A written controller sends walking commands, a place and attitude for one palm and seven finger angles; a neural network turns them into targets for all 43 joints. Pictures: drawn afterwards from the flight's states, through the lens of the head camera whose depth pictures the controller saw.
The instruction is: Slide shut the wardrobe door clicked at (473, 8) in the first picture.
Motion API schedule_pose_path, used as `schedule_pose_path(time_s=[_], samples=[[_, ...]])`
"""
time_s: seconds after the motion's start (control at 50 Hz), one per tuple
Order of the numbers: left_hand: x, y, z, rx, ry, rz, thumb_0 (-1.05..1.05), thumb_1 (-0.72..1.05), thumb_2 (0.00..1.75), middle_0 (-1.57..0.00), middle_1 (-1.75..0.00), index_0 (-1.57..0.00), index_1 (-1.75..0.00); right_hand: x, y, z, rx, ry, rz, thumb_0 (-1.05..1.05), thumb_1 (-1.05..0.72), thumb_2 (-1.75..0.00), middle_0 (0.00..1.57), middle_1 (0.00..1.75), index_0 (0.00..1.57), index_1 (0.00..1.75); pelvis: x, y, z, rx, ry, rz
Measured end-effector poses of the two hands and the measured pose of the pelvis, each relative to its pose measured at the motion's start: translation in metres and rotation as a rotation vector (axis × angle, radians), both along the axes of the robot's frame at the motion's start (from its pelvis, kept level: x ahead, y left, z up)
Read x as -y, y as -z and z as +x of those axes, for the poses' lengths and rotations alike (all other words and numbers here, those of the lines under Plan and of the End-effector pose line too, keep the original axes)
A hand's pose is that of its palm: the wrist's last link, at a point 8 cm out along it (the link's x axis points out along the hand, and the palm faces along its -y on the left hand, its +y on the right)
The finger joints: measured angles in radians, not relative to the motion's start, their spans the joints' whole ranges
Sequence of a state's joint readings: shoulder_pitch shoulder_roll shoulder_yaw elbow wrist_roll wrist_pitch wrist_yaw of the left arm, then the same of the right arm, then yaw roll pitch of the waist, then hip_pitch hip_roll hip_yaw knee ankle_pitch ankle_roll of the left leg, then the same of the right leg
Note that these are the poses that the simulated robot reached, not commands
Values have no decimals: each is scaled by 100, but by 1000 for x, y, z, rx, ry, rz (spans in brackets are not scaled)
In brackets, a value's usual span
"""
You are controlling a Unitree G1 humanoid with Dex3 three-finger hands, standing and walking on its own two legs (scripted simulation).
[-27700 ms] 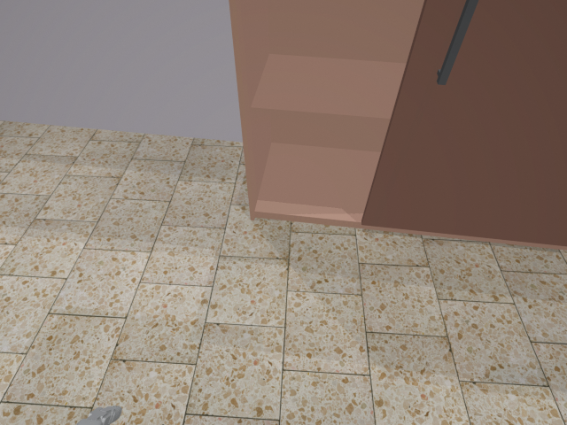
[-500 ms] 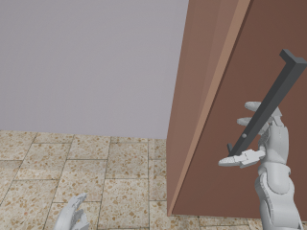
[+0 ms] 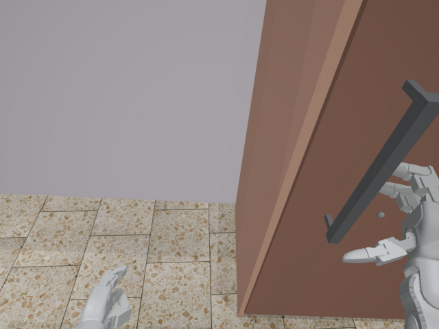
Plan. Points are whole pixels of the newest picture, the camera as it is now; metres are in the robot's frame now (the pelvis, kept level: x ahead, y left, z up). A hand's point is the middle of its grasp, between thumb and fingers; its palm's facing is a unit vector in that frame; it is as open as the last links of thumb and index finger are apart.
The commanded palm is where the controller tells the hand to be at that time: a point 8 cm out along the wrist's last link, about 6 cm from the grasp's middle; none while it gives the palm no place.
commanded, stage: slip the hand off the handle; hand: right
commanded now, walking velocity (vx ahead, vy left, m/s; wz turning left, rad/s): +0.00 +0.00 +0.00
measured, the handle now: (363, 178) +0.32 -0.21 +0.17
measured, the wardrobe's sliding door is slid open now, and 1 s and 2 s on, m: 0.00 0.00 0.00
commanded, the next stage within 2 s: draw the hand back to the body in 0.86 s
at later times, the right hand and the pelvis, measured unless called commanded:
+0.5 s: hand (406, 244) +0.22 -0.25 +0.14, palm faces +0.29 +0.94 -0.17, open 14.6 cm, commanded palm +0.18 -0.30 +0.15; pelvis -0.01 -0.01 +0.00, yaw +0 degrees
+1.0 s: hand (431, 298) +0.15 -0.25 +0.14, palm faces +0.29 +0.94 -0.17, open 14.7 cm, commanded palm +0.12 -0.30 +0.15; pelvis -0.02 -0.01 -0.01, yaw -2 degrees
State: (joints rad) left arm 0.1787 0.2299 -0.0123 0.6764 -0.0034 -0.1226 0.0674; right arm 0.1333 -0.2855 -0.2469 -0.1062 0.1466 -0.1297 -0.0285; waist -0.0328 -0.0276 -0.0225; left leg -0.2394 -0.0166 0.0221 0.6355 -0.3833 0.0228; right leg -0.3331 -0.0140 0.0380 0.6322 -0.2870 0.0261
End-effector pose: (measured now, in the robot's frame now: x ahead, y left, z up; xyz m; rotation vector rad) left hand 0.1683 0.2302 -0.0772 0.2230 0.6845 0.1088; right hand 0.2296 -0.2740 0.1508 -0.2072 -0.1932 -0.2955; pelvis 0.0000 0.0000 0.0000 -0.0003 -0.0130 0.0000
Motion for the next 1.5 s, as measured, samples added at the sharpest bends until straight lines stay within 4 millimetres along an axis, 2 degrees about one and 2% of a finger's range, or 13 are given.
schedule_pose_path(time_s=[0.26, 0.38, 0.52, 0.76, 0.96, 1.02, 1.1, 1.22, 1.34, 1.5], samples=[[-9, 7, -29, -28, -48, 16, 1, 90, 90, -20, -30, -20, -30, 23, -1, 4, -4, -16, 5, -1, 55, -20, 25, 116, 26, 115, 2, 0, -10, -2, -4, 3], [-9, 4, -35, 0, -66, 6, 1, 90, 90, -20, -30, -20, -30, 18, 2, -16, -16, -52, 6, -1, 55, -20, 25, 116, 26, 115, 5, 0, -9, 1, -17, -1], [-2, 1, -27, 23, -26, 21, 1, 90, 90, -20, -30, -20, -30, 24, 7, -46, -7, -5, 7, -1, 55, -20, 25, 116, 26, 115, 8, 2, -13, 12, -4, 7], [21, -11, -1, 111, 39, -7, 1, 90, 90, -20, -30, -20, -30, 24, 6, -77, -24, -34, 3, -1, 55, -20, 25, 116, 26, 115, 11, 2, -14, 17, 4, 12], [26, -12, 3, 135, 85, 0, 1, 90, 90, -20, -30, -20, -30, 23, 8, -115, -28, -16, 0, -1, 55, -20, 25, 116, 26, 115, 12, 5, -17, 26, 20, 18], [26, -9, 1, 127, 89, 5, 1, 90, 90, -20, -30, -20, -30, 20, 10, -114, -15, -26, 21, -1, 55, -20, 25, 116, 26, 115, 12, 6, -20, 28, 28, 19], [26, -11, -3, 129, 50, -1, 1, 90, 90, -20, -30, -20, -30, 17, 12, -101, -97, -122, 81, -2, 55, -20, 25, 116, 26, 115, 10, 3, -20, 48, 29, 19], [23, -27, -2, 206, 3, -29, 1, 90, 90, -20, -30, -20, -30, 24, -4, -86, -163, -206, 102, -2, 55, -20, 25, 116, 26, 115, 9, -4, -15, 67, 12, 18], [16, -37, 0, 251, 5, -31, 1, 90, 90, -20, -30, -20, -30, 30, -9, -89, -165, -172, 133, -1, 55, -20, 25, 115, 26, 115, 8, -8, -13, 67, 7, 16], [10, -38, 0, 237, 26, 0, 1, 90, 90, -20, -30, -20, -30, 22, -4, -97, -168, -168, 129, -1, 52, -22, 25, 114, 26, 113, 6, -9, -14, 71, 16, 17]])
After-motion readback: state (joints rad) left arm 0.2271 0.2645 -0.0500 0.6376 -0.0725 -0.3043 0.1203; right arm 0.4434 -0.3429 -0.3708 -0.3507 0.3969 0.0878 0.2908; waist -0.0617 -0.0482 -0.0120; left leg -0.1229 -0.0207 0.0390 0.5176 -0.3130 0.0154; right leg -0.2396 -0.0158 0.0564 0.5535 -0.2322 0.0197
